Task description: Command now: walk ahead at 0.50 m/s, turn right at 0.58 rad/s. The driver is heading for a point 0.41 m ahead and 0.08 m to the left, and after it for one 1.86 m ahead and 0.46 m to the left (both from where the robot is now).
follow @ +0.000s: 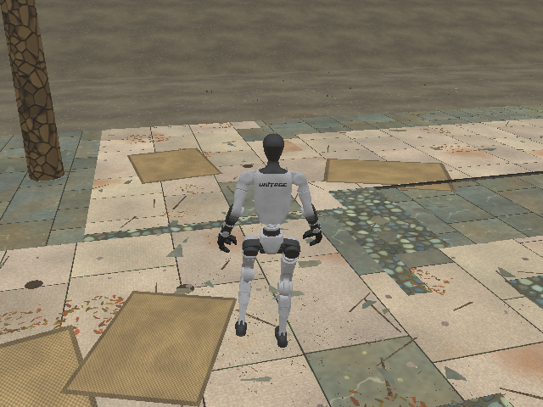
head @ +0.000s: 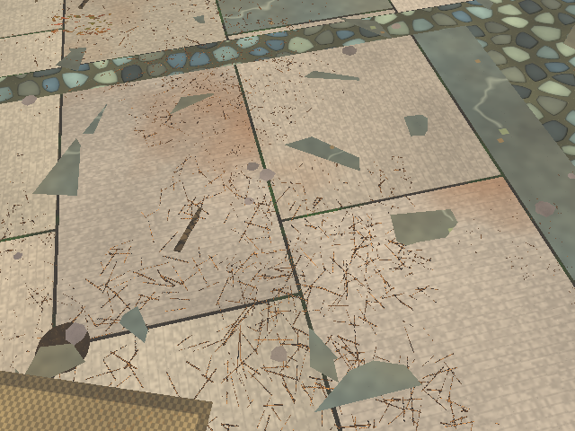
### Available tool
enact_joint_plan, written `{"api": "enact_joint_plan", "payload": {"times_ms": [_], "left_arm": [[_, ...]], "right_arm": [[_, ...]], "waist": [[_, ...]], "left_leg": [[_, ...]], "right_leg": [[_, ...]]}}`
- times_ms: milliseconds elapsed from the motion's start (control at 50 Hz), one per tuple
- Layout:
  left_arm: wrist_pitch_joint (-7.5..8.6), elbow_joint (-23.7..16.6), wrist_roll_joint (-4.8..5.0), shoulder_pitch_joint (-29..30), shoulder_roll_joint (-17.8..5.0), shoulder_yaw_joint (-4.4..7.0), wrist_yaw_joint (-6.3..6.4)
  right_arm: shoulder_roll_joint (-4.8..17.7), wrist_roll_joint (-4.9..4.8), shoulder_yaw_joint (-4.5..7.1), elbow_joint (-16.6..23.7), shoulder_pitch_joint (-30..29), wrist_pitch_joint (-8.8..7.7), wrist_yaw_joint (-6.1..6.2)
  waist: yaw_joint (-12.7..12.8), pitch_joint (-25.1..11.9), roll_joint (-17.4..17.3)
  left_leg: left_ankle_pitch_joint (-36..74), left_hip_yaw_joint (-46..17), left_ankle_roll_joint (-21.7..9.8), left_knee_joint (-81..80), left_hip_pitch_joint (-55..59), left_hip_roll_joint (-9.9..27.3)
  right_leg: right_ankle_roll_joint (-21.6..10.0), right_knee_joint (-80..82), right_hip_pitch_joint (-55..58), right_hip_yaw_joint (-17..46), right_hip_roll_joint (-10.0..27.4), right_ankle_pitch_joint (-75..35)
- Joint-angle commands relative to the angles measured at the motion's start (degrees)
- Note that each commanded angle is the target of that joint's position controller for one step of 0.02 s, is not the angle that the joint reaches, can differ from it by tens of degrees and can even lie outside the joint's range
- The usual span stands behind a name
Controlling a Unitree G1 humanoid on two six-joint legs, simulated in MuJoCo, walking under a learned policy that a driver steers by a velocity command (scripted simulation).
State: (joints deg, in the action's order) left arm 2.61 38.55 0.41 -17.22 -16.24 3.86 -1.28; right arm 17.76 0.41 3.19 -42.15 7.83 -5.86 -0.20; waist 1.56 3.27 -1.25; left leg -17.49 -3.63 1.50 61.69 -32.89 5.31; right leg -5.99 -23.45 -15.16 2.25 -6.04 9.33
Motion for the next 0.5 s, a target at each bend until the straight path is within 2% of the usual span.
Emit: {"api": "enact_joint_plan", "payload": {"times_ms": [20,80,120,160,220,260,280,300,320,340,360,380,400,420,440,480,500], "left_arm": [[1.32,-4.3,0.2,2.0,-9.5,2.54,1.31],[1.11,-2.7,0.31,0.3,-8.7,2.13,1.92],[1.34,-1.2,0.27,-1.9,-8.9,2.01,1.8],[1.51,0.2,0.3,-3.6,-9.2,1.97,1.53],[1.12,2.1,0.16,-5.3,-9.8,2.19,1.53],[0.66,2.7,0.15,-4.5,-10.3,2.39,1.8],[0.44,2.5,0.09,-3.2,-10.7,2.44,1.96],[0.06,2.2,-0.2,-1.8,-10.1,2.09,2.23],[0.01,0.7,-1.21,-1.7,-8.7,1.29,2.81],[0.92,-0.6,-1.67,-8.1,-4.7,0.1,2.68],[1.83,0.0,-1.68,-8.2,-6.5,-0.08,2.24],[2.24,-0.9,-0.13,-3.7,-8.9,0.49,1.68],[2.38,-1.9,-0.1,0.7,-9.0,0.39,1.68],[2.21,-2.7,-0.96,3.9,-9.1,0.66,2.0],[1.68,-3.3,-1.43,4.1,-9.0,0.92,2.33],[0.48,-2.9,-1.42,1.7,-6.8,0.5,2.9],[0.05,-2.6,-1.41,1.0,-6.2,0.33,3.25]], "right_arm": [[4.1,0.65,1.06,3.2,0.3,0.47,0.3],[2.1,0.23,0.02,3.6,-4.7,0.23,-0.42],[1.9,-0.47,-0.33,4.0,-7.7,-0.12,-1.13],[3.0,-1.02,-0.17,4.8,-9.9,-0.34,-1.56],[4.1,-1.2,0.05,6.3,-11.7,-0.58,-2.34],[4.7,-1.34,0.32,6.1,-9.2,-0.62,-2.79],[5.6,-1.26,0.86,5.3,-5.6,-0.61,-2.78],[7.3,-0.73,1.96,3.2,1.5,-0.61,-2.58],[10.4,-0.03,2.8,2.0,9.2,-0.6,-2.4],[15.4,0.64,3.86,2.2,12.3,-0.22,-2.37],[11.0,-0.92,2.93,1.7,13.6,0.14,-2.63],[8.7,-1.38,2.23,2.7,10.1,0.58,-2.27],[7.6,-1.24,1.94,3.8,6.9,1.13,-1.95],[7.1,-1.17,1.73,4.3,4.9,1.67,-1.73],[6.9,-0.77,1.56,4.6,4.3,1.87,-1.41],[7.5,-0.33,1.83,4.5,3.5,2.28,-1.03],[8.2,-0.34,2.12,4.4,3.5,2.45,-0.76]], "waist": [[-2.0,-4.5,3.2],[0.5,-3.7,5.3],[2.6,-2.9,6.1],[3.7,-1.6,6.2],[4.0,0.0,6.2],[2.4,-0.6,6.9],[0.2,-2.9,7.1],[-3.6,-7.4,5.7],[-6.5,-14.7,1.6],[-3.5,-21.3,-12.1],[-4.7,-24.5,-12.4],[-5.1,-18.0,-7.1],[-4.8,-13.1,-1.7],[-3.9,-8.8,1.7],[-2.3,-8.0,1.3],[-0.3,-8.3,-2.2],[0.1,-8.9,-2.9]], "left_leg": [[7.4,0.3,2.2,-8.2,-2.8,0.0],[20.6,1.3,2.6,-22.2,0.9,-1.6],[26.4,2.1,1.9,-26.6,3.1,-2.1],[25.9,1.7,0.4,-28.9,1.1,-1.8],[18.6,1.9,-2.9,-31.1,-4.1,-2.0],[13.4,2.9,-5.0,-32.0,-2.0,-3.1],[12.1,4.7,-6.3,-32.6,3.6,-5.0],[15.2,6.0,-7.9,-34.3,13.6,-7.1],[26.7,-2.4,-10.9,-32.4,28.3,-0.9],[32.5,-27.3,-21.5,-34.0,48.2,12.0],[33.9,-37.9,-23.4,-39.7,52.6,14.8],[32.2,-30.2,-20.9,-39.4,47.3,13.2],[35.7,-23.7,-19.0,-39.5,40.1,10.9],[41.0,-19.3,-18.0,-40.4,33.0,8.8],[44.0,-16.9,-17.3,-41.3,28.3,7.2],[47.7,-14.4,-17.1,-42.4,23.9,4.9],[49.4,-13.3,-17.3,-42.5,22.8,4.3]], "right_leg": [[-10.8,10.7,2.5,14.6,14.0,-15.1],[-7.5,10.6,1.4,9.7,11.4,-10.3],[-6.7,11.1,1.9,9.5,12.5,-6.5],[-6.6,10.2,6.0,10.6,14.8,-5.6],[-6.0,7.8,14.9,11.5,18.8,-10.7],[-4.6,5.0,18.2,10.1,19.5,-19.7],[-3.6,1.0,18.5,8.1,18.4,-30.2],[-1.8,-8.4,17.3,4.7,15.2,-40.6],[0.9,-22.4,9.5,2.0,12.2,-33.4],[7.0,-45.8,-12.7,-1.3,1.9,0.5],[7.9,-52.5,-20.5,4.4,0.4,24.6],[7.9,-54.6,-23.9,6.1,4.0,22.1],[7.9,-52.6,-23.9,4.6,6.1,18.9],[8.2,-49.3,-23.5,3.3,7.4,17.2],[8.3,-46.0,-20.6,3.4,8.5,15.4],[9.5,-41.3,-17.3,2.7,8.2,13.9],[10.2,-39.1,-16.9,2.3,7.8,12.9]]}}
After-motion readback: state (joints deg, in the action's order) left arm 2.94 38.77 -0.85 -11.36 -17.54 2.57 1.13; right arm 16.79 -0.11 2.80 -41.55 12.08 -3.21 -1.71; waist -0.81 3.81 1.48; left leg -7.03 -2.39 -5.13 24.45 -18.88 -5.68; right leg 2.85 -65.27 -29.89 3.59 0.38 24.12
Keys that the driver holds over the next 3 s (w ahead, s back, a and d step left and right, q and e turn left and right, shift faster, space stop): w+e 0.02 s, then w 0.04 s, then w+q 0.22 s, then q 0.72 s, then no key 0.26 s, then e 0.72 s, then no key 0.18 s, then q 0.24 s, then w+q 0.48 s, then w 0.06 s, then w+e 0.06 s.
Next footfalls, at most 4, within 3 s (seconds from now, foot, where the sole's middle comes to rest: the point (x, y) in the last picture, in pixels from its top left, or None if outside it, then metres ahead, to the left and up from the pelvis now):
0.32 left None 0.36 0.15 -0.78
0.84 right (331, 406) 0.51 -0.03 -0.78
1.26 left None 0.36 0.20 -0.78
1.70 right None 0.42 -0.03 -0.78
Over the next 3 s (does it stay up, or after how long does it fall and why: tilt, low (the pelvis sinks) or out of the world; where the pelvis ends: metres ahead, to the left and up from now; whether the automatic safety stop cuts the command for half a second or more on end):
stays up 0.54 0.21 -0.02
